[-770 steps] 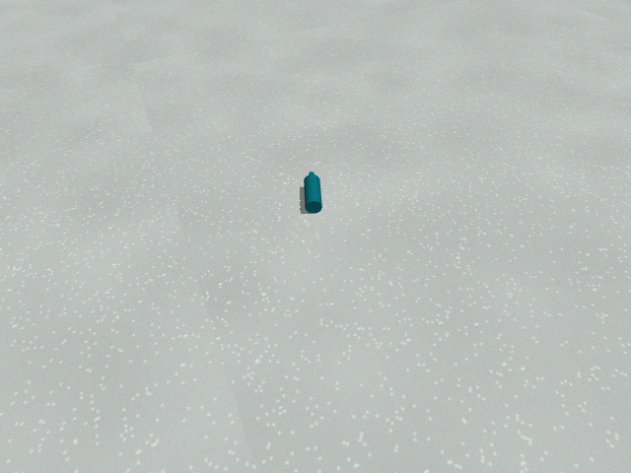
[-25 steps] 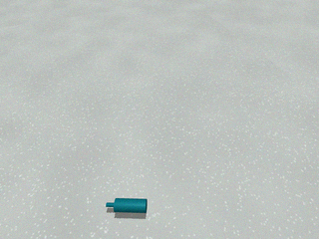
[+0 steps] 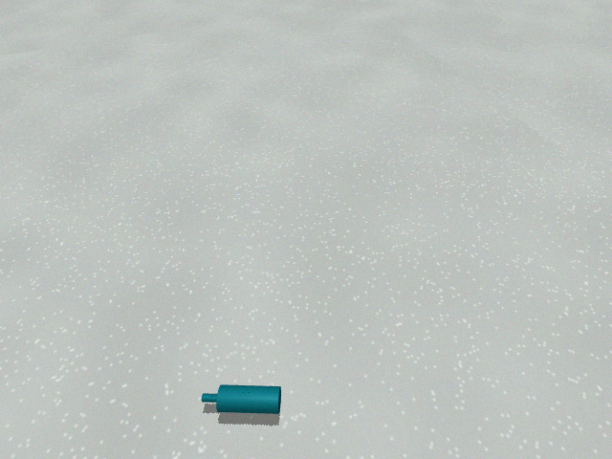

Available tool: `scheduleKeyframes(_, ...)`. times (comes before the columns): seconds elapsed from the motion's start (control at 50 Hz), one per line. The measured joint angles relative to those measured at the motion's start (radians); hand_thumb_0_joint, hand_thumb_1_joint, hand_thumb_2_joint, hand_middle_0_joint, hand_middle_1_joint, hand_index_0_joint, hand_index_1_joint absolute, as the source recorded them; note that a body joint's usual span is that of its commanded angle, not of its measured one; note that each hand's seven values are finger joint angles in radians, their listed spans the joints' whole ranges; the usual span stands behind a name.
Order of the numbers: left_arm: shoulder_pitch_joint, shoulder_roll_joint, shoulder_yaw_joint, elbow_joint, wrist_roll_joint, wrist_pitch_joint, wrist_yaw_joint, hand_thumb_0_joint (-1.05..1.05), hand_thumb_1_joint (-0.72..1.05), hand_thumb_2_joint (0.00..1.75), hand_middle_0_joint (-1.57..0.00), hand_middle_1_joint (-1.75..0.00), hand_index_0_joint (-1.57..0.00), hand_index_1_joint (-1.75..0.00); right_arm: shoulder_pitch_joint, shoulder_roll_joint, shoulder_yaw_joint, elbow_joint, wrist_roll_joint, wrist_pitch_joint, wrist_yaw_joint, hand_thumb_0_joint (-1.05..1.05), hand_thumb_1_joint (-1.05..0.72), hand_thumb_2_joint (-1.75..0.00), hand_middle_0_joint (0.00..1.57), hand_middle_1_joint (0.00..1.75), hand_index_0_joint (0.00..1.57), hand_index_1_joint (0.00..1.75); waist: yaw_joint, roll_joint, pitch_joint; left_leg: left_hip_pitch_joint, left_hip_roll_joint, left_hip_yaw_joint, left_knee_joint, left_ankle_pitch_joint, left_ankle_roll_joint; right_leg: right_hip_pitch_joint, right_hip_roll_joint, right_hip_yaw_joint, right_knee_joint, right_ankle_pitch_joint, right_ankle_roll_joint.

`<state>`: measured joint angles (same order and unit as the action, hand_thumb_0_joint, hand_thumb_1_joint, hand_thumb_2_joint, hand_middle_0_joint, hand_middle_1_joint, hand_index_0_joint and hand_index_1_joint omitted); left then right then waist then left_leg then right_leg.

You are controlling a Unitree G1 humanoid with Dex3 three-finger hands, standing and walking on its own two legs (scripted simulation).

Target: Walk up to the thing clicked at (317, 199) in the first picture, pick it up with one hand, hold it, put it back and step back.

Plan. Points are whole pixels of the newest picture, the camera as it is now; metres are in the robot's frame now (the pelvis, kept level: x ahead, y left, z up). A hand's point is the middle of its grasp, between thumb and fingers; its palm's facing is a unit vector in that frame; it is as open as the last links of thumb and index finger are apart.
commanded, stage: stand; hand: left
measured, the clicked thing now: (241, 398) +0.42 +0.25 -0.74
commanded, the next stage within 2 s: walk up in 0.34 s
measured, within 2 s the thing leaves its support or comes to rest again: neither
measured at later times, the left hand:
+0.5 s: hand out of the picture +0.07 +0.27 -0.16, palm faces +0.01 -0.93 -0.38, open 7.4 cm
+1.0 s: hand out of the picture -0.02 +0.30 -0.18, palm faces -0.12 -0.91 -0.39, open 7.4 cm
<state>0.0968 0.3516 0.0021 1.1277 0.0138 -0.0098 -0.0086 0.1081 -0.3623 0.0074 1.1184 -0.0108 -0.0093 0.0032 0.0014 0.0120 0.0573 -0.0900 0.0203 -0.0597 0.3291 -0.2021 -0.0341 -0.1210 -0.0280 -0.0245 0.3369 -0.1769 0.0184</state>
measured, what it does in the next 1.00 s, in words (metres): walks backwards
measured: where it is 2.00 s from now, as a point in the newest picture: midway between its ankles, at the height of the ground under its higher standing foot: outside the picture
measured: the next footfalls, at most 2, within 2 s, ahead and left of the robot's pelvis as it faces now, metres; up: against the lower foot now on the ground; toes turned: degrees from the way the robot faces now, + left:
right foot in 1.02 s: -0.14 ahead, -0.09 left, +0.00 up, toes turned -1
left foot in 1.34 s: -0.19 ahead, +0.15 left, +0.00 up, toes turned -3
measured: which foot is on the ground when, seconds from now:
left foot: down 0.00-1.00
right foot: down 0.00-0.64, up 0.66-1.00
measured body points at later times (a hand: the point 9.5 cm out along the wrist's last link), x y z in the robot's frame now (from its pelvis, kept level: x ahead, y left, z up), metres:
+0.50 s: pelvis -0.03 +0.01 -0.01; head +0.02 +0.00 +0.44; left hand +0.07 +0.32 -0.13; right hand +0.07 -0.31 -0.14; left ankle -0.02 +0.14 -0.74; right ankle +0.01 -0.13 -0.75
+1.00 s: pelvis -0.13 +0.03 -0.03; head -0.05 +0.04 +0.41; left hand -0.01 +0.35 -0.16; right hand -0.05 -0.28 -0.15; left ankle -0.07 +0.15 -0.75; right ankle -0.18 -0.09 -0.74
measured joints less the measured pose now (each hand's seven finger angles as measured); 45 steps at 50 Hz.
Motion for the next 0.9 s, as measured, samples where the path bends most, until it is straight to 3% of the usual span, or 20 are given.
scheduleKeyframes(0.34, 0.012, 0.002, 0.002, 0.002, 0.000, 0.001, 0.000, 0.00, 0.91, 0.89, -0.21, -0.30, -0.20, -0.30, 0.011, 0.003, 0.001, 0.000, 0.000, 0.002, 0.000, 0.01, -0.91, -0.90, 0.20, 0.30, 0.20, 0.30, 0.001, 0.000, 0.003, 0.001, 0.003, 0.000, -0.004, 0.002, -0.003, -0.002, 0.002, 0.000, 0.001, -0.001, -0.003)
scheduleKeyframes(0.42, -0.010, 0.005, 0.028, -0.045, -0.017, 0.017, 0.007, 0.00, 0.91, 0.89, -0.21, -0.30, -0.20, -0.30, -0.012, -0.012, -0.014, -0.033, 0.017, 0.021, 0.003, 0.01, -0.91, -0.90, 0.20, 0.30, 0.20, 0.30, -0.003, 0.005, 0.048, -0.066, 0.000, -0.008, 0.090, -0.023, 0.005, -0.054, 0.002, -0.006, 0.068, -0.017, -0.007)
scheduleKeyframes(0.48, -0.035, 0.012, 0.041, -0.092, -0.017, 0.032, 0.011, 0.00, 0.91, 0.89, -0.21, -0.30, -0.20, -0.30, -0.029, -0.031, -0.031, -0.070, 0.024, 0.037, 0.001, 0.01, -0.91, -0.90, 0.20, 0.30, 0.20, 0.30, -0.004, 0.005, 0.091, -0.153, -0.014, 0.000, 0.230, -0.031, 0.034, -0.101, -0.009, -0.008, 0.129, -0.029, -0.008)
scheduleKeyframes(0.54, -0.052, 0.021, 0.045, -0.138, -0.001, 0.048, 0.016, 0.00, 0.91, 0.89, -0.21, -0.30, -0.20, -0.30, -0.030, -0.049, -0.050, -0.113, 0.016, 0.058, 0.003, 0.01, -0.91, -0.90, 0.20, 0.30, 0.20, 0.30, -0.002, -0.010, 0.114, -0.236, -0.054, 0.006, 0.457, -0.220, 0.065, -0.157, -0.033, 0.008, 0.199, -0.044, -0.005)
scheduleKeyframes(0.58, -0.061, 0.032, 0.046, -0.166, 0.010, 0.056, 0.020, 0.00, 0.90, 0.89, -0.21, -0.30, -0.20, -0.30, -0.017, -0.054, -0.061, -0.141, 0.016, 0.062, 0.007, 0.01, -0.91, -0.90, 0.20, 0.30, 0.20, 0.30, -0.010, -0.025, 0.120, -0.248, -0.062, 0.013, 0.512, -0.270, 0.076, -0.197, -0.050, 0.016, 0.241, -0.052, 0.004)
scheduleKeyframes(0.62, -0.073, 0.045, 0.045, -0.193, 0.013, 0.064, 0.023, 0.00, 0.90, 0.89, -0.21, -0.30, -0.20, -0.30, 0.005, -0.058, -0.069, -0.161, 0.009, 0.054, 0.009, 0.01, -0.91, -0.90, 0.20, 0.30, 0.20, 0.30, -0.020, -0.037, 0.119, -0.214, -0.050, 0.025, 0.426, -0.197, 0.076, -0.245, -0.062, 0.020, 0.298, -0.067, 0.018)
scheduleKeyframes(0.64, -0.079, 0.050, 0.044, -0.209, 0.010, 0.069, 0.024, 0.00, 0.90, 0.89, -0.21, -0.30, -0.20, -0.30, 0.019, -0.063, -0.074, -0.168, 0.001, 0.049, 0.008, 0.01, -0.91, -0.90, 0.20, 0.30, 0.20, 0.30, -0.024, -0.035, 0.117, -0.188, -0.041, 0.022, 0.357, -0.162, 0.060, -0.276, -0.062, 0.021, 0.339, -0.081, 0.016)
scheduleKeyframes(0.66, -0.093, 0.058, 0.047, -0.220, 0.005, 0.074, 0.027, 0.00, 0.90, 0.89, -0.21, -0.30, -0.20, -0.30, 0.024, -0.055, -0.080, -0.167, -0.012, 0.046, 0.004, 0.01, -0.91, -0.90, 0.20, 0.30, 0.20, 0.30, -0.021, -0.052, 0.133, -0.191, -0.051, 0.030, 0.360, -0.183, 0.050, -0.305, -0.055, 0.054, 0.398, -0.150, 0.002)
scheduleKeyframes(0.7, -0.108, 0.068, 0.057, -0.236, 0.003, 0.084, 0.040, 0.00, 0.91, 0.89, -0.21, -0.30, -0.20, -0.30, 0.032, -0.032, -0.074, -0.166, -0.022, 0.049, 0.007, 0.01, -0.91, -0.90, 0.20, 0.30, 0.20, 0.30, -0.018, -0.073, 0.163, -0.204, -0.054, 0.039, 0.383, -0.185, 0.054, -0.347, 0.026, 0.151, 0.561, -0.329, -0.023)
scheduleKeyframes(0.76, -0.094, 0.068, 0.057, -0.237, -0.003, 0.090, 0.048, 0.00, 0.91, 0.89, -0.20, -0.30, -0.20, -0.30, 0.051, -0.003, -0.062, -0.170, -0.026, 0.055, -0.001, 0.01, -0.91, -0.90, 0.20, 0.30, 0.20, 0.30, -0.027, -0.073, 0.163, -0.210, -0.040, 0.034, 0.340, -0.142, 0.059, -0.385, 0.131, 0.193, 0.789, -0.375, -0.034)
scheduleKeyframes(0.82, -0.052, 0.058, 0.056, -0.248, 0.000, 0.087, 0.039, 0.00, 0.91, 0.89, -0.20, -0.30, -0.20, -0.30, 0.057, 0.010, -0.060, -0.190, -0.023, 0.050, -0.018, 0.01, -0.91, -0.90, 0.21, 0.30, 0.21, 0.30, -0.022, -0.063, 0.162, -0.210, -0.024, 0.050, 0.297, -0.105, 0.063, -0.367, 0.152, 0.173, 0.862, -0.358, -0.017)
scheduleKeyframes(0.9, 0.001, 0.048, 0.060, -0.257, 0.007, 0.088, 0.028, 0.00, 0.91, 0.89, -0.20, -0.30, -0.20, -0.30, 0.052, 0.015, -0.058, -0.231, -0.018, 0.036, -0.030, 0.01, -0.90, -0.90, 0.21, 0.30, 0.21, 0.30, -0.015, -0.049, 0.167, -0.224, -0.005, 0.073, 0.286, -0.081, 0.061, -0.278, 0.124, 0.152, 0.745, -0.361, 0.009)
